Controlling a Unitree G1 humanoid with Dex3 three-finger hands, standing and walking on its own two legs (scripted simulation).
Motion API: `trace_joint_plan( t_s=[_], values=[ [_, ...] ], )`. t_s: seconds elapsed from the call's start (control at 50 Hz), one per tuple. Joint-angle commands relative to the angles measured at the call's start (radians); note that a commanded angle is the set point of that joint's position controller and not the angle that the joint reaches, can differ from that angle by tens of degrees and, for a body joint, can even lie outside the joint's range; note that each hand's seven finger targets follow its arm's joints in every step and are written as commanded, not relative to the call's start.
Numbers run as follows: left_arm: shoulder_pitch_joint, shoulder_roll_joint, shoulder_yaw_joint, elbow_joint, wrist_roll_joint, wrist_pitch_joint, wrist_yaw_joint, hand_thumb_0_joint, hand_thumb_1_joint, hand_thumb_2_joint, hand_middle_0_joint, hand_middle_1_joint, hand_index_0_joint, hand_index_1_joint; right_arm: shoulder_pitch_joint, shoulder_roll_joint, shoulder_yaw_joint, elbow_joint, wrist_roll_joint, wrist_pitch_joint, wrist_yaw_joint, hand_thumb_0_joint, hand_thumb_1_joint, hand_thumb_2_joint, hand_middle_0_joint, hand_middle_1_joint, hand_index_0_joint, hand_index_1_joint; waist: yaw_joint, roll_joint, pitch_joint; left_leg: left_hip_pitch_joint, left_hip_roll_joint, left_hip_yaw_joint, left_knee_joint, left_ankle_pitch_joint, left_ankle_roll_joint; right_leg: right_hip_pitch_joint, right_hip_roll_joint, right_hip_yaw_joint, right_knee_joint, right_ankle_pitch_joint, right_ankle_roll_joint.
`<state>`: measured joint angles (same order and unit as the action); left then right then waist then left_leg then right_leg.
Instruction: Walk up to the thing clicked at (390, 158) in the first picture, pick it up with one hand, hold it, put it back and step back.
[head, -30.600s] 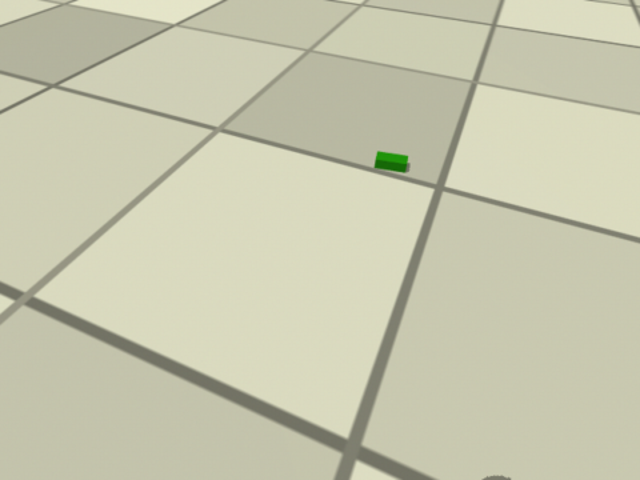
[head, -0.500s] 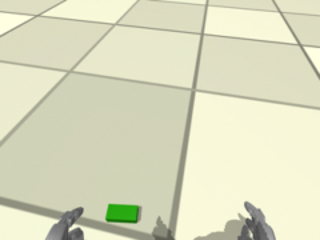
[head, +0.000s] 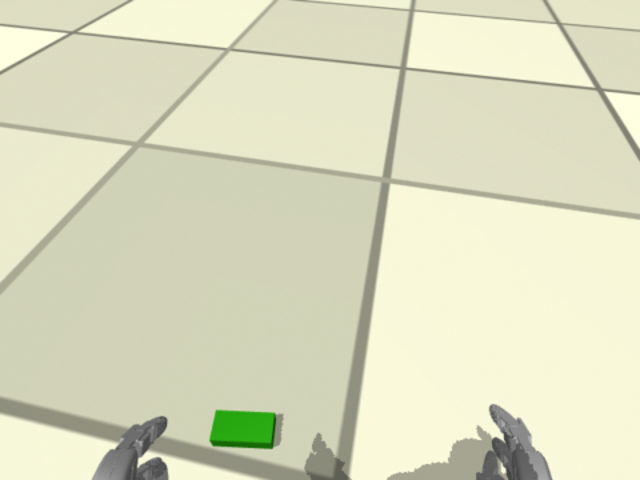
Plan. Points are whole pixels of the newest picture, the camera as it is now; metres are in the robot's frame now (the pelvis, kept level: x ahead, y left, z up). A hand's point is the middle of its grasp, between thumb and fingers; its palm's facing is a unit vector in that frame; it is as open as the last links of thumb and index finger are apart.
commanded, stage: home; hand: left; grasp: from above
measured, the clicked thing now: (244, 429) +0.42 +0.20 -0.69
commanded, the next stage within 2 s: stand in 0.20 s
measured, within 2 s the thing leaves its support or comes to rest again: neither
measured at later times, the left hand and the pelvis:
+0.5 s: hand out of the picture +0.13 +0.22 -0.09, palm faces +0.01 -0.94 -0.33, open 7.4 cm; pelvis -0.02 +0.00 +0.02, yaw +0 degrees
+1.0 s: hand out of the picture +0.00 +0.24 -0.10, palm faces +0.04 -0.94 -0.33, open 7.4 cm; pelvis -0.02 +0.01 +0.06, yaw +1 degrees
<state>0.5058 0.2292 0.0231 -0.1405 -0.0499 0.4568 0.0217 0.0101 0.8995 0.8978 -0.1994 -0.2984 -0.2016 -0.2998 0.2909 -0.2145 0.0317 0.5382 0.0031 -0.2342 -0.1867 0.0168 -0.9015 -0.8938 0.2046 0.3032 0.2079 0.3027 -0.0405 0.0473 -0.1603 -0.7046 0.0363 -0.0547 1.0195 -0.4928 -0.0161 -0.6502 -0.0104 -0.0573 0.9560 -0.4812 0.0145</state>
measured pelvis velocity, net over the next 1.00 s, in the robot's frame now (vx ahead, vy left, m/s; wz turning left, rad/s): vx -0.02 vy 0.01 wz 0.02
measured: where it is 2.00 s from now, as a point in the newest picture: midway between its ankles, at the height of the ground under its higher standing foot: outside the picture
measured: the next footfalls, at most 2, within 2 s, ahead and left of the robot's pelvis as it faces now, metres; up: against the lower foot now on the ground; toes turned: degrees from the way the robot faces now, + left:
none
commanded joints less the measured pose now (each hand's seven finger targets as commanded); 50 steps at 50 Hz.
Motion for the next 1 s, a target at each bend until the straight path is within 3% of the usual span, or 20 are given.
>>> trace_joint_plan(
  t_s=[0.0, 0.02, 0.06, 0.14, 0.16, 0.22, 0.26, 0.28, 0.3, 0.32, 0.36, 0.42, 0.48, 0.56, 0.6, 0.66, 0.7, 0.98],
  values=[
    [0.008, 0.079, 0.05, -0.154, 0.005, -0.051, 0.009, 0.0, 0.9, 0.9, -0.2, -0.299, -0.2, -0.299, -0.057, -0.121, -0.055, -0.156, 0.003, -0.057, -0.013, 0.0, -0.9, -0.9, 0.2, 0.3, 0.2, 0.3, -0.005, -0.007, -0.092, 0.128, -0.027, 0.014, -0.155, 0.281, 0.026, 0.056, 0.032, -0.009, -0.147, 0.255, -0.014],
    [-0.044, 0.116, 0.074, -0.225, 0.001, -0.06, 0.011, 0.0, 0.9, 0.9, -0.2, -0.299, -0.2, -0.299, -0.053, -0.128, -0.059, -0.154, 0.003, -0.056, -0.011, 0.0, -0.9, -0.9, 0.2, 0.3, 0.2, 0.3, 0.001, 0.002, -0.106, 0.127, -0.029, 0.014, -0.156, 0.276, 0.026, 0.056, 0.031, -0.007, -0.15, 0.25, -0.013],
    [-0.004, 0.088, 0.06, -0.156, 0.005, -0.052, 0.011, 0.0, 0.9, 0.9, -0.2, -0.299, -0.2, -0.299, -0.055, -0.123, -0.054, -0.154, 0.002, -0.057, -0.012, 0.0, -0.9, -0.9, 0.2, 0.3, 0.2, 0.3, -0.002, -0.01, -0.069, 0.114, -0.027, 0.011, -0.167, 0.243, 0.025, 0.047, 0.033, -0.013, -0.153, 0.216, -0.014],
    [-0.007, 0.083, 0.055, -0.155, 0.006, -0.047, 0.008, 0.0, 0.9, 0.899, -0.2, -0.299, -0.2, -0.299, -0.073, -0.124, -0.055, -0.163, 0.003, -0.059, -0.012, 0.0, -0.9, -0.9, 0.2, 0.3, 0.2, 0.3, 0.002, -0.009, -0.057, 0.103, -0.028, 0.011, -0.175, 0.208, 0.026, 0.039, 0.031, -0.013, -0.161, 0.186, -0.014],
    [-0.054, 0.128, 0.089, -0.238, 0.001, -0.055, 0.012, 0.0, 0.9, 0.9, -0.2, -0.299, -0.2, -0.299, -0.065, -0.125, -0.058, -0.164, 0.003, -0.059, -0.012, 0.0, -0.9, -0.9, 0.2, 0.3, 0.2, 0.3, 0.009, 0.002, -0.087, 0.108, -0.032, 0.016, -0.164, 0.222, 0.027, 0.052, 0.029, -0.009, -0.163, 0.201, -0.013],
    [-0.011, 0.086, 0.05, -0.17, 0.003, -0.045, 0.005, 0.0, 0.9, 0.9, -0.2, -0.299, -0.2, -0.299, -0.061, -0.122, -0.055, -0.158, 0.002, -0.058, -0.011, 0.0, -0.9, -0.9, 0.2, 0.3, 0.2, 0.3, -0.005, -0.005, -0.059, 0.103, -0.035, 0.024, -0.159, 0.21, 0.029, 0.039, 0.028, -0.005, -0.167, 0.198, -0.01],
    [-0.029, 0.107, 0.067, -0.196, -0.001, -0.047, 0.007, 0.0, 0.9, 0.9, -0.2, -0.299, -0.2, -0.299, -0.064, -0.128, -0.056, -0.158, 0.005, -0.057, -0.011, 0.0, -0.9, -0.9, 0.2, 0.3, 0.2, 0.3, 0.001, 0.0, -0.075, 0.109, -0.031, 0.016, -0.169, 0.205, 0.028, 0.044, 0.032, -0.01, -0.161, 0.188, -0.013],
    [-0.321, 0.185, 0.067, 0.154, 0.119, -0.261, 0.047, 0.0, 0.9, 0.9, -0.2, -0.299, -0.2, -0.299, -0.121, -0.236, -0.091, 0.083, -0.112, 0.052, 0.048, 0.0, -0.9, -0.9, 0.2, 0.299, 0.2, 0.299, 0.073, -0.056, 0.148, 0.123, 0.004, -0.033, -0.256, 0.399, 0.073, 0.243, -0.043, 0.046, -0.189, 0.189, -0.037],
    [-0.227, 0.206, 0.088, 0.332, 0.124, -0.327, 0.04, 0.0, 0.9, 0.9, -0.2, -0.3, -0.2, -0.301, -0.135, -0.25, -0.111, 0.096, -0.114, 0.095, 0.08, 0.0, -0.9, -0.9, 0.2, 0.3, 0.2, 0.3, 0.078, -0.128, 0.069, 0.171, -0.012, 0.008, -0.234, 0.366, 0.085, 0.26, -0.064, 0.125, -0.241, 0.162, -0.075],
    [-0.218, 0.212, 0.079, 0.367, 0.119, -0.36, 0.033, 0.0, 0.9, 0.9, -0.2, -0.3, -0.2, -0.301, -0.135, -0.254, -0.114, 0.066, -0.126, 0.114, 0.097, 0.0, -0.9, -0.9, 0.2, 0.3, 0.2, 0.3, 0.06, -0.112, 0.084, 0.19, -0.014, -0.014, -0.25, 0.315, 0.09, 0.203, -0.064, 0.157, -0.266, 0.13, -0.097],
    [-0.245, 0.22, 0.065, 0.464, 0.127, -0.401, 0.024, 0.0, 0.9, 0.9, -0.2, -0.3, -0.2, -0.301, -0.122, -0.229, -0.111, 0.119, -0.081, 0.129, 0.135, 0.0, -0.9, -0.9, 0.2, 0.3, 0.2, 0.3, 0.062, -0.079, 0.027, 0.267, -0.023, -0.012, -0.264, 0.308, 0.079, 0.289, -0.089, 0.169, -0.256, 0.223, -0.091],
    [-0.295, 0.212, 0.071, 0.594, 0.108, -0.413, 0.02, 0.0, 0.9, 0.9, -0.2, -0.3, -0.2, -0.301, -0.134, -0.209, -0.115, 0.166, -0.052, 0.145, 0.167, 0.0, -0.9, -0.9, 0.2, 0.3, 0.2, 0.3, 0.068, -0.099, 0.041, 0.321, -0.025, -0.009, -0.301, 0.277, 0.071, 0.281, -0.094, 0.153, -0.316, 0.193, -0.065],
    [-0.329, 0.198, 0.068, 0.717, 0.099, -0.436, 0.021, 0.0, 0.9, 0.9, -0.2, -0.3, -0.2, -0.301, -0.141, -0.227, -0.118, 0.224, -0.059, 0.159, 0.172, 0.0, -0.9, -0.9, 0.2, 0.3, 0.2, 0.3, 0.071, -0.023, 0.073, 0.36, 0.015, -0.066, -0.403, 0.294, 0.082, 0.3, -0.065, 0.1, -0.312, 0.197, -0.038],
    [-0.314, 0.182, 0.064, 0.86, 0.097, -0.453, 0.017, 0.0, 0.9, 0.9, -0.2, -0.3, -0.2, -0.301, -0.172, -0.237, -0.117, 0.272, -0.058, 0.18, 0.166, 0.0, -0.9, -0.9, 0.2, 0.3, 0.2, 0.3, 0.079, 0.021, 0.139, 0.347, 0.042, -0.117, -0.533, 0.166, 0.083, 0.363, -0.049, 0.069, -0.378, 0.185, -0.027],
    [-0.31, 0.197, 0.067, 0.918, 0.097, -0.465, 0.016, 0.0, 0.9, 0.9, -0.2, -0.3, -0.2, -0.301, -0.164, -0.233, -0.114, 0.304, -0.052, 0.186, 0.163, 0.0, -0.9, -0.9, 0.2, 0.3, 0.2, 0.3, 0.077, -0.023, 0.128, 0.397, 0.031, -0.091, -0.523, 0.251, 0.073, 0.405, -0.068, 0.087, -0.429, 0.241, -0.034],
    [-0.311, 0.214, 0.065, 0.991, 0.092, -0.471, 0.019, 0.0, 0.9, 0.9, -0.2, -0.3, -0.2, -0.301, -0.15, -0.241, -0.112, 0.351, -0.046, 0.195, 0.158, 0.0, -0.9, -0.9, 0.2, 0.3, 0.2, 0.3, 0.065, -0.031, 0.146, 0.456, 0.028, -0.078, -0.555, 0.283, 0.063, 0.426, -0.085, 0.106, -0.503, 0.268, -0.036],
    [-0.328, 0.217, 0.063, 1.03, 0.086, -0.471, 0.02, 0.0, 0.9, 0.9, -0.2, -0.3, -0.2, -0.301, -0.134, -0.247, -0.109, 0.379, -0.043, 0.201, 0.155, 0.0, -0.9, -0.9, 0.2, 0.3, 0.2, 0.3, 0.053, -0.02, 0.156, 0.468, 0.038, -0.083, -0.595, 0.288, 0.061, 0.459, -0.088, 0.102, -0.527, 0.282, -0.032],
    [-0.332, 0.24, 0.047, 1.207, 0.084, -0.47, 0.019, 0.0, 0.9, 0.9, -0.2, -0.3, -0.2, -0.301, -0.158, -0.264, -0.097, 0.489, -0.029, 0.215, 0.155, 0.0, -0.9, -0.9, 0.2, 0.3, 0.2, 0.3, 0.053, -0.033, 0.217, 0.518, 0.055, -0.091, -0.718, 0.253, 0.045, 0.516, -0.099, 0.093, -0.64, 0.267, -0.017]
  ],
)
